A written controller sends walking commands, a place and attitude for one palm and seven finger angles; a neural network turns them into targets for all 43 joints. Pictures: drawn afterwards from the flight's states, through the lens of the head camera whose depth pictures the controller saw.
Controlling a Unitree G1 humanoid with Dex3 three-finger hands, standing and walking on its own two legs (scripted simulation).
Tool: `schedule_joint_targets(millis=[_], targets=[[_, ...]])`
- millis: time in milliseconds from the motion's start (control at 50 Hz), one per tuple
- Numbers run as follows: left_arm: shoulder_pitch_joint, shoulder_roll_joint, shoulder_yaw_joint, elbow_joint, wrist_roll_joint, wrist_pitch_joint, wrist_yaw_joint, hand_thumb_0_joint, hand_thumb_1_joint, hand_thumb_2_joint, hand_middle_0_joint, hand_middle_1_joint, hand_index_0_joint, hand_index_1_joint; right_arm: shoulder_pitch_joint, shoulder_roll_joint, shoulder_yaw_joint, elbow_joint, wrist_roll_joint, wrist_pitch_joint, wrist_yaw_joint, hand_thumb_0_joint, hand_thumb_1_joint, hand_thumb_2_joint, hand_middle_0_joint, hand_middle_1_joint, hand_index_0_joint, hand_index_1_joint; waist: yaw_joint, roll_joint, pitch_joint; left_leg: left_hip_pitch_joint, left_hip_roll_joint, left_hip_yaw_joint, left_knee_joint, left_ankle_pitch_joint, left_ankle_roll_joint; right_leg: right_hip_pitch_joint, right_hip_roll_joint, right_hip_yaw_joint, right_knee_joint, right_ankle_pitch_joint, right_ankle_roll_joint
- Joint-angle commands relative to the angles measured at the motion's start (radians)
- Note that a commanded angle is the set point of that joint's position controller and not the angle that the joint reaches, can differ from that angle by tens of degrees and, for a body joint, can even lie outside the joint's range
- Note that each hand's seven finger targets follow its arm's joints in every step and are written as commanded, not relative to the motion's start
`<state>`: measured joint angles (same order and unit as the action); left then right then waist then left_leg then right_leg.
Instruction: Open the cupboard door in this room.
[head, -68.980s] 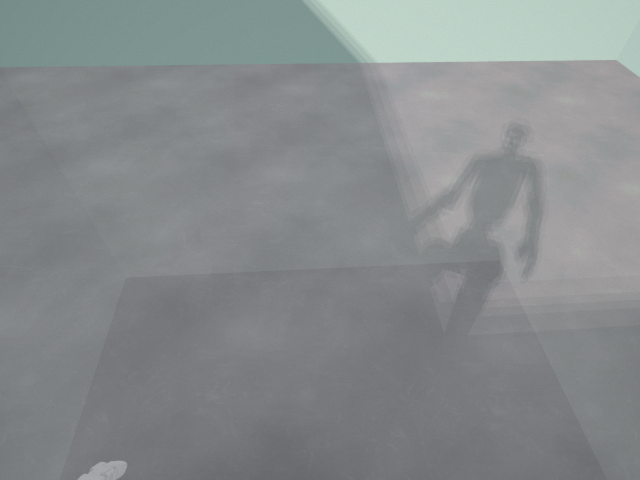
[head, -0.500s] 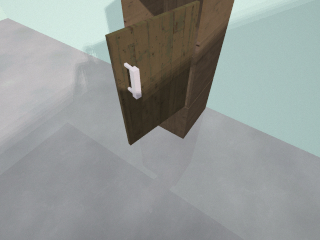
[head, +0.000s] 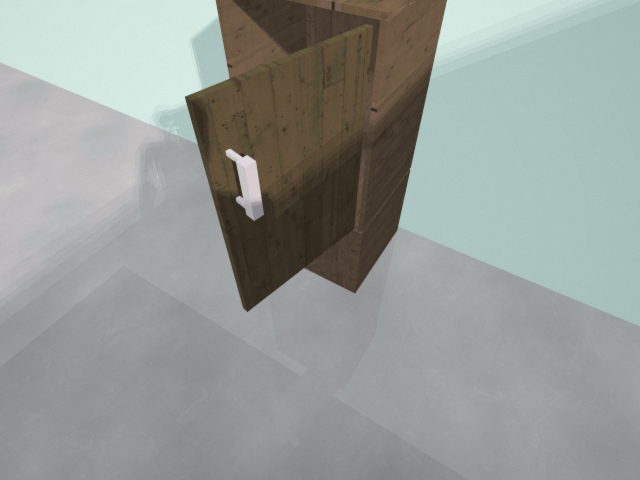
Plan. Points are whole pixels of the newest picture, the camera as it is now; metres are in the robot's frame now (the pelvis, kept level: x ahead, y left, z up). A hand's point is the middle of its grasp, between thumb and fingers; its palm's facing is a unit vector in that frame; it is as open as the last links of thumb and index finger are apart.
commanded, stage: look to check the result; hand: left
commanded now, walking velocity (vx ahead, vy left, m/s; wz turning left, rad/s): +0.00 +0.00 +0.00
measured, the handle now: (243, 184) +0.59 +0.17 +0.02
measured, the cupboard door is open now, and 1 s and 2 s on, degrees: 77 77 77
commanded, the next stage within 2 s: stand and wait in 0.54 s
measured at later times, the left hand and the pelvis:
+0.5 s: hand out of the picture +0.06 +0.22 -0.16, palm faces -0.01 -0.95 -0.31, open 7.4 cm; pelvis +0.02 -0.01 +0.00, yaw +0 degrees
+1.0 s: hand out of the picture +0.06 +0.20 -0.17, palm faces -0.01 -0.96 -0.28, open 7.4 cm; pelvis +0.02 -0.01 +0.00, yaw -1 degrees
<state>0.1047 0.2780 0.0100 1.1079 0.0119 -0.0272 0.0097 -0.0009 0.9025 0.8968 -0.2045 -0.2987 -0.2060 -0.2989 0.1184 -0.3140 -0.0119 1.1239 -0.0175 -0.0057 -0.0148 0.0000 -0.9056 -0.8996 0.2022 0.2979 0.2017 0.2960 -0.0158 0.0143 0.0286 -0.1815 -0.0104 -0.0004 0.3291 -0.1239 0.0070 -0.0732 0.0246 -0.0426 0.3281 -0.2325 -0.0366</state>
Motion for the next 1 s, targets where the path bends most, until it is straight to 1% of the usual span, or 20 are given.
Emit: schedule_joint_targets(millis=[0, 60, 100, 120, 200, 260, 300, 340, 400, 420, 480, 560, 600, 640, 700, 740, 800, 840, 900, 980], targets=[[0.020, 0.207, 0.045, -0.034, -0.002, -0.013, 0.011, 0.000, 0.900, 0.900, -0.200, -0.300, -0.200, -0.300, -0.017, -0.162, -0.025, -0.046, 0.000, -0.018, -0.009, 0.000, -0.900, -0.900, 0.200, 0.300, 0.200, 0.300, 0.015, -0.012, -0.064, 0.086, 0.122, -0.106, -0.017, 0.173, 0.022, -0.020, -0.154, 0.116, -0.070, 0.218, -0.015], [0.013, 0.211, 0.041, -0.029, -0.004, -0.011, 0.012, 0.000, 0.900, 0.900, -0.200, -0.300, -0.200, -0.300, -0.011, -0.164, -0.022, -0.042, 0.000, -0.016, -0.010, 0.000, -0.900, -0.900, 0.200, 0.300, 0.200, 0.300, 0.012, -0.011, -0.056, 0.087, 0.123, -0.105, -0.019, 0.184, 0.019, -0.009, -0.155, 0.114, -0.071, 0.244, -0.015], [0.025, 0.208, 0.041, -0.026, -0.004, -0.009, 0.013, 0.000, 0.900, 0.900, -0.200, -0.300, -0.200, -0.300, -0.014, -0.164, -0.020, -0.041, 0.002, -0.013, -0.011, 0.000, -0.900, -0.900, 0.200, 0.300, 0.200, 0.300, 0.015, -0.013, -0.047, 0.094, 0.122, -0.103, -0.021, 0.172, 0.020, -0.021, -0.152, 0.116, -0.081, 0.224, -0.013], [0.022, 0.204, 0.038, -0.020, -0.005, -0.007, 0.013, 0.000, 0.900, 0.900, -0.200, -0.300, -0.200, -0.300, -0.011, -0.161, -0.021, -0.039, 0.000, -0.012, -0.011, 0.000, -0.900, -0.900, 0.200, 0.300, 0.200, 0.300, 0.011, 0.003, -0.039, 0.094, 0.124, -0.102, -0.022, 0.165, 0.019, -0.025, -0.154, 0.116, -0.082, 0.211, -0.015], [0.038, 0.205, 0.038, -0.017, -0.005, -0.008, 0.013, 0.000, 0.900, 0.900, -0.200, -0.300, -0.200, -0.300, -0.004, -0.164, -0.018, -0.038, 0.003, -0.011, -0.013, 0.000, -0.900, -0.900, 0.200, 0.300, 0.200, 0.300, 0.013, -0.018, -0.050, 0.109, 0.126, -0.097, -0.019, 0.175, 0.020, -0.019, -0.150, 0.117, -0.084, 0.230, -0.014], [0.043, 0.199, 0.035, -0.010, -0.006, -0.006, 0.015, 0.000, 0.900, 0.900, -0.200, -0.300, -0.200, -0.300, 0.005, -0.154, -0.018, -0.033, 0.003, -0.010, -0.014, 0.000, -0.900, -0.900, 0.200, 0.300, 0.200, 0.300, 0.011, -0.014, -0.058, 0.112, 0.125, -0.095, -0.018, 0.180, 0.019, -0.006, -0.153, 0.114, -0.082, 0.247, -0.012], [0.051, 0.198, 0.035, -0.010, -0.006, -0.007, 0.016, 0.000, 0.900, 0.900, -0.200, -0.300, -0.200, -0.300, 0.003, -0.156, -0.019, -0.035, 0.006, -0.008, -0.015, 0.000, -0.900, -0.900, 0.200, 0.300, 0.200, 0.300, 0.012, -0.034, -0.053, 0.121, 0.126, -0.093, -0.017, 0.175, 0.021, -0.019, -0.150, 0.114, -0.085, 0.243, -0.011], [0.052, 0.189, 0.033, -0.005, -0.006, -0.006, 0.017, 0.000, 0.900, 0.900, -0.200, -0.300, -0.200, -0.300, 0.010, -0.145, -0.018, -0.029, 0.003, -0.008, -0.016, 0.000, -0.900, -0.900, 0.200, 0.300, 0.200, 0.300, 0.009, -0.016, -0.052, 0.117, 0.126, -0.094, -0.017, 0.181, 0.020, -0.012, -0.152, 0.112, -0.082, 0.248, -0.013], [0.065, 0.187, 0.035, -0.006, -0.006, -0.007, 0.018, 0.000, 0.900, 0.900, -0.200, -0.300, -0.200, -0.300, 0.008, -0.143, -0.018, -0.030, 0.006, -0.007, -0.017, 0.000, -0.900, -0.900, 0.200, 0.300, 0.200, 0.300, 0.012, -0.029, -0.039, 0.120, 0.125, -0.088, -0.014, 0.179, 0.021, -0.024, -0.148, 0.110, -0.086, 0.255, -0.010], [0.062, 0.182, 0.033, -0.005, -0.006, -0.006, 0.019, 0.000, 0.900, 0.900, -0.200, -0.300, -0.200, -0.300, 0.016, -0.133, -0.019, -0.028, 0.003, -0.007, -0.017, 0.000, -0.900, -0.900, 0.200, 0.300, 0.200, 0.300, 0.009, -0.032, -0.035, 0.115, 0.126, -0.089, -0.014, 0.184, 0.020, -0.019, -0.150, 0.106, -0.083, 0.263, -0.011], [0.071, 0.173, 0.033, -0.003, -0.006, -0.006, 0.020, 0.000, 0.900, 0.900, -0.200, -0.300, -0.200, -0.300, 0.017, -0.126, -0.017, -0.025, 0.003, -0.008, -0.017, 0.000, -0.900, -0.900, 0.200, 0.300, 0.200, 0.300, 0.011, -0.019, -0.031, 0.113, 0.123, -0.087, -0.016, 0.180, 0.019, -0.017, -0.151, 0.109, -0.084, 0.263, -0.010], [0.082, 0.164, 0.031, -0.005, -0.005, -0.006, 0.021, 0.000, 0.900, 0.900, -0.200, -0.300, -0.200, -0.300, 0.025, -0.113, -0.017, -0.024, 0.002, -0.007, -0.018, 0.000, -0.900, -0.900, 0.200, 0.300, 0.200, 0.300, 0.010, -0.022, -0.033, 0.115, 0.123, -0.084, -0.012, 0.188, 0.019, -0.015, -0.150, 0.108, -0.081, 0.281, -0.008], [0.088, 0.164, 0.035, -0.007, -0.005, -0.008, 0.022, 0.000, 0.900, 0.900, -0.200, -0.300, -0.200, -0.300, 0.026, -0.116, -0.018, -0.028, 0.005, -0.008, -0.019, 0.000, -0.900, -0.900, 0.200, 0.300, 0.200, 0.300, 0.013, -0.035, -0.040, 0.122, 0.122, -0.082, -0.008, 0.191, 0.021, -0.016, -0.148, 0.107, -0.082, 0.291, -0.006], [0.086, 0.157, 0.032, -0.005, -0.006, -0.006, 0.022, 0.000, 0.900, 0.900, -0.200, -0.300, -0.200, -0.300, 0.030, -0.107, -0.017, -0.024, 0.001, -0.008, -0.019, 0.000, -0.900, -0.900, 0.200, 0.300, 0.200, 0.300, 0.011, -0.016, -0.037, 0.116, 0.123, -0.082, -0.009, 0.200, 0.019, -0.009, -0.149, 0.106, -0.076, 0.297, -0.008], [0.098, 0.152, 0.033, -0.007, -0.005, -0.006, 0.022, 0.000, 0.900, 0.900, -0.200, -0.300, -0.200, -0.300, 0.029, -0.105, -0.016, -0.026, 0.004, -0.008, -0.021, 0.000, -0.900, -0.900, 0.200, 0.300, 0.200, 0.300, 0.014, -0.029, -0.017, 0.114, 0.122, -0.079, -0.010, 0.182, 0.020, -0.027, -0.145, 0.107, -0.086, 0.275, -0.007], [0.095, 0.145, 0.031, -0.006, -0.006, -0.005, 0.022, 0.000, 0.900, 0.900, -0.200, -0.300, -0.200, -0.300, 0.039, -0.096, -0.015, -0.022, 0.001, -0.008, -0.020, 0.000, -0.900, -0.900, 0.200, 0.300, 0.200, 0.300, 0.012, -0.005, -0.025, 0.111, 0.122, -0.081, -0.013, 0.184, 0.019, -0.014, -0.149, 0.108, -0.082, 0.271, -0.009], [0.105, 0.149, 0.034, -0.008, -0.005, -0.007, 0.022, 0.000, 0.900, 0.900, -0.200, -0.300, -0.200, -0.300, 0.041, -0.098, -0.016, -0.024, 0.004, -0.009, -0.021, 0.000, -0.900, -0.900, 0.200, 0.300, 0.200, 0.300, 0.014, -0.037, -0.025, 0.114, 0.122, -0.076, -0.009, 0.186, 0.020, -0.019, -0.145, 0.107, -0.084, 0.290, -0.005], [0.100, 0.143, 0.031, -0.008, -0.006, -0.006, 0.022, 0.000, 0.900, 0.900, -0.200, -0.300, -0.200, -0.300, 0.047, -0.093, -0.015, -0.021, 0.002, -0.008, -0.021, 0.000, -0.900, -0.900, 0.200, 0.300, 0.200, 0.300, 0.012, -0.013, -0.015, 0.103, 0.120, -0.077, -0.012, 0.185, 0.017, -0.013, -0.148, 0.107, -0.080, 0.288, -0.007], [0.111, 0.142, 0.033, -0.009, -0.006, -0.006, 0.022, 0.000, 0.900, 0.900, -0.200, -0.300, -0.200, -0.300, 0.047, -0.094, -0.016, -0.022, 0.004, -0.007, -0.022, 0.000, -0.900, -0.900, 0.200, 0.300, 0.200, 0.300, 0.015, -0.028, -0.013, 0.108, 0.120, -0.076, -0.010, 0.170, 0.018, -0.023, -0.143, 0.107, -0.086, 0.266, -0.007], [0.106, 0.136, 0.030, -0.005, -0.007, -0.004, 0.022, 0.000, 0.900, 0.900, -0.200, -0.300, -0.200, -0.300, 0.058, -0.088, -0.015, -0.019, 0.002, -0.009, -0.023, 0.000, -0.900, -0.900, 0.200, 0.300, 0.200, 0.300, 0.012, 0.000, -0.019, 0.106, 0.122, -0.078, -0.013, 0.185, 0.018, -0.010, -0.145, 0.110, -0.080, 0.269, -0.012]])
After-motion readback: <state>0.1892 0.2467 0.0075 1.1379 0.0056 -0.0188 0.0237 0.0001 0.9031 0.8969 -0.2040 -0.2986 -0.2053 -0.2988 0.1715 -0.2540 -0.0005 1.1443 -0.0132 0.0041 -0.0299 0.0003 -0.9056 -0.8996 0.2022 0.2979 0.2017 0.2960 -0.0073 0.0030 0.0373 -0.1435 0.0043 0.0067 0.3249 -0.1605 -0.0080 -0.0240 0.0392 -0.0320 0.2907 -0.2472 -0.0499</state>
